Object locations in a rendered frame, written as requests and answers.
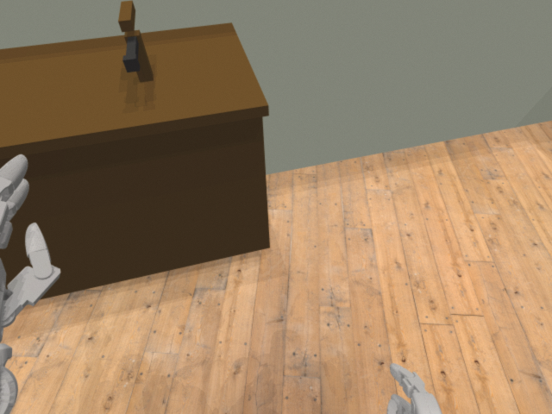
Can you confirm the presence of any robot right hand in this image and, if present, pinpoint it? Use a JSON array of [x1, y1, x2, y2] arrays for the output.
[[386, 363, 442, 414]]

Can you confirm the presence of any robot left forearm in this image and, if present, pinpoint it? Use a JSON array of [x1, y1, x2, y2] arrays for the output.
[[0, 343, 18, 414]]

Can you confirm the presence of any robot left hand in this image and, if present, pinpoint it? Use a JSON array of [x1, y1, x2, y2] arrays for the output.
[[0, 154, 60, 342]]

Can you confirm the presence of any counter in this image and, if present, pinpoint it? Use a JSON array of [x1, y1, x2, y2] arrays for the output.
[[0, 1, 270, 299]]

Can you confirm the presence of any tap lever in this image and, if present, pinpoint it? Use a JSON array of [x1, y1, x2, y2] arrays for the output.
[[122, 36, 140, 72]]

